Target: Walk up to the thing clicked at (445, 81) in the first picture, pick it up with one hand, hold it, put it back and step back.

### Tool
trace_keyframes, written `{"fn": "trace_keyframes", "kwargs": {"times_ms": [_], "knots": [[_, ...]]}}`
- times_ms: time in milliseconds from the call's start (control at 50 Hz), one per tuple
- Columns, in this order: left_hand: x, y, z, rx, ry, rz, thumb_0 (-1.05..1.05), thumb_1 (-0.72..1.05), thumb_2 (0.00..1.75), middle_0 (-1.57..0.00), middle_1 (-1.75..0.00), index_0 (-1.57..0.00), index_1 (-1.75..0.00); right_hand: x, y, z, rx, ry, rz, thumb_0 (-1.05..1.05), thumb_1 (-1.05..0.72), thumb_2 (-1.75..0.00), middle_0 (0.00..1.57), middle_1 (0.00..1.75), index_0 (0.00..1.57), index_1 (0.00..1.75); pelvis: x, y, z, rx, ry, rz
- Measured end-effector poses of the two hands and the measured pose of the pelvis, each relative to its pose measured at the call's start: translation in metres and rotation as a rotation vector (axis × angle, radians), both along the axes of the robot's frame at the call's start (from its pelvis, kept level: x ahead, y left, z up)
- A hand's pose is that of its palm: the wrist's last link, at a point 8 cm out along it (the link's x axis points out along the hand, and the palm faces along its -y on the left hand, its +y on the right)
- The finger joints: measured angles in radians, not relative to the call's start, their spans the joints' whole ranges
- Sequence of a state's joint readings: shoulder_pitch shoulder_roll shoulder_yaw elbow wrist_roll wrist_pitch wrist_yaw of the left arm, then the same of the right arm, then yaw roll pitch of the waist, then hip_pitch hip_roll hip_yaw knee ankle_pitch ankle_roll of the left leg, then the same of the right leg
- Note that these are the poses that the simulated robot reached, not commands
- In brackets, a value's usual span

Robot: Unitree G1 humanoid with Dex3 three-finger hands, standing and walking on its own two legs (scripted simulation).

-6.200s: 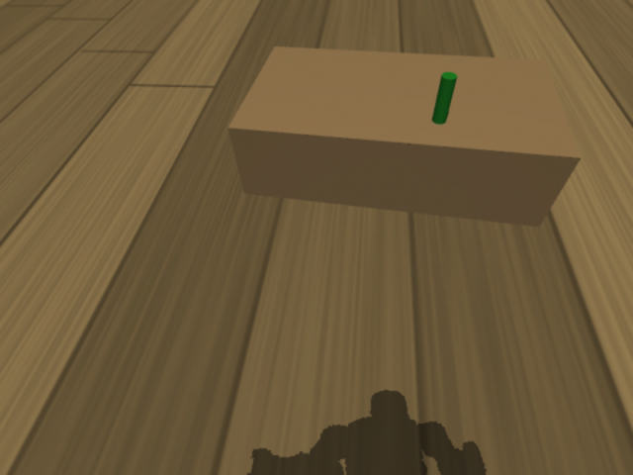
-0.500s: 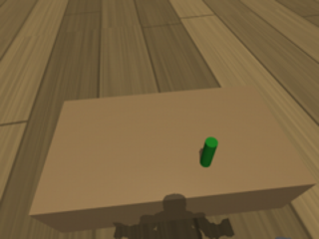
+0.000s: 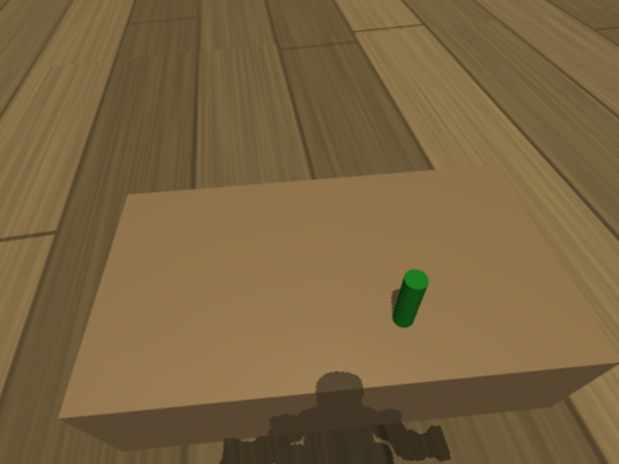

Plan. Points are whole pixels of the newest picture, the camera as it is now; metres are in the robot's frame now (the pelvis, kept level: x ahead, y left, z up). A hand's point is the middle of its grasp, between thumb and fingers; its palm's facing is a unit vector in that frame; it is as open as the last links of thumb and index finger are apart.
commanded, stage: walk up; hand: right
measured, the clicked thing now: (409, 300) +0.52 -0.21 -0.33
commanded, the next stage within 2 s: stand in 0.18 s
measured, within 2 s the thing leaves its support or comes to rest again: neither
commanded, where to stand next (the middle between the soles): +0.05 -0.02 m, yaw +2 degrees
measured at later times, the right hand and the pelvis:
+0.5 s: hand out of the picture +0.09 -0.25 -0.16, palm faces -0.02 +0.94 -0.33, open 7.4 cm; pelvis +0.01 +0.00 +0.00, yaw +0 degrees
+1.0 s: hand out of the picture +0.09 -0.25 -0.16, palm faces -0.03 +0.94 -0.34, open 7.4 cm; pelvis +0.01 +0.00 +0.00, yaw +1 degrees
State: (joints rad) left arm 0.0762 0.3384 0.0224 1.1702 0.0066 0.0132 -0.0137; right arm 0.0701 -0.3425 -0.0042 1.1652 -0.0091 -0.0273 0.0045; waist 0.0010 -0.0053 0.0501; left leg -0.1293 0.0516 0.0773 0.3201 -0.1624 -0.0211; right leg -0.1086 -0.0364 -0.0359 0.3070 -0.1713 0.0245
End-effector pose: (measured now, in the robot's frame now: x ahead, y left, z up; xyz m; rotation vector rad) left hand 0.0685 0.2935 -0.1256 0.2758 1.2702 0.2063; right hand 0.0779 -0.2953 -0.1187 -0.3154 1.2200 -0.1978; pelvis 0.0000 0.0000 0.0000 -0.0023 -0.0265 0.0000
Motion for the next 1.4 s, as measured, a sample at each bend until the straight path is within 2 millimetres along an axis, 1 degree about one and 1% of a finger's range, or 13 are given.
{"fn": "trace_keyframes", "kwargs": {"times_ms": [180,320,640,1020,1400], "knots": [[0.011,0.000,0.001,0.000,-0.025,-0.010,0.00,0.91,0.89,-0.20,-0.30,-0.20,-0.30,0.009,0.001,0.003,-0.003,-0.026,0.000,0.01,-0.90,-0.90,0.21,0.30,0.20,0.30,0.003,0.002,0.000,0.000,-0.001,-0.001],[0.014,0.002,0.004,0.010,-0.043,-0.026,0.00,0.91,0.89,-0.20,-0.30,-0.20,-0.30,0.010,0.002,0.003,0.000,-0.023,0.002,0.01,-0.90,-0.90,0.21,0.30,0.20,0.30,0.004,0.003,0.001,0.000,-0.004,0.004],[0.007,0.008,0.006,0.030,-0.019,-0.023,0.00,0.91,0.89,-0.20,-0.30,-0.20,-0.30,0.004,0.005,-0.002,0.013,0.014,0.005,0.01,-0.90,-0.90,0.21,0.30,0.20,0.30,0.008,0.004,0.001,0.001,-0.001,0.009],[0.007,0.006,0.006,0.025,-0.024,-0.020,0.00,0.91,0.89,-0.20,-0.30,-0.20,-0.30,0.010,0.003,0.000,0.006,-0.001,0.013,0.01,-0.90,-0.90,0.21,0.30,0.20,0.30,0.010,0.003,0.001,0.002,-0.004,0.012],[0.002,0.007,0.006,0.030,-0.015,-0.015,0.00,0.91,0.89,-0.20,-0.30,-0.20,-0.30,0.008,0.003,-0.001,0.009,0.007,0.014,0.01,-0.90,-0.90,0.21,0.30,0.20,0.30,0.010,0.002,0.001,0.001,-0.006,0.016]]}}
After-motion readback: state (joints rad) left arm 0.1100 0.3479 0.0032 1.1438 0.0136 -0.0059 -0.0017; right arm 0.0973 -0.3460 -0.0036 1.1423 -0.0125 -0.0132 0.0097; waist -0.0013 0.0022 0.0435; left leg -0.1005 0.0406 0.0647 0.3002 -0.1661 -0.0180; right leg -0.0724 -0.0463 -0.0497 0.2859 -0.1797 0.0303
